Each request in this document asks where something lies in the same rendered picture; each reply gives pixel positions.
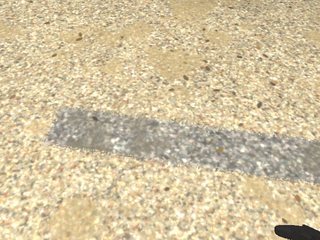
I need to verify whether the robot right hand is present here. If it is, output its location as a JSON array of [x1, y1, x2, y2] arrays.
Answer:
[[274, 224, 320, 240]]

